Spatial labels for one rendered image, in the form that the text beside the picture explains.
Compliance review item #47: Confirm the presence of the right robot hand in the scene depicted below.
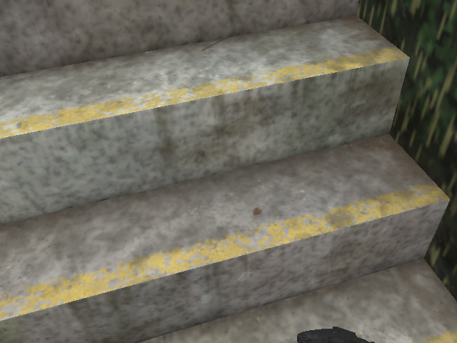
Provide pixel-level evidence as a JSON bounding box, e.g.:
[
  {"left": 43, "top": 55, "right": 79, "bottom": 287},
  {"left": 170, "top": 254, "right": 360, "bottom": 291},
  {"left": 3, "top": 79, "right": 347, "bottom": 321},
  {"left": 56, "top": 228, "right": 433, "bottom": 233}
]
[{"left": 297, "top": 327, "right": 375, "bottom": 343}]

